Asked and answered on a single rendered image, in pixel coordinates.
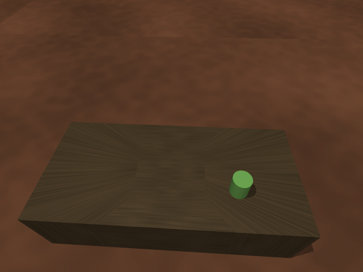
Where can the can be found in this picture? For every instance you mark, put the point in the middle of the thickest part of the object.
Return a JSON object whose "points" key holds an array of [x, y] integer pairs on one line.
{"points": [[240, 184]]}

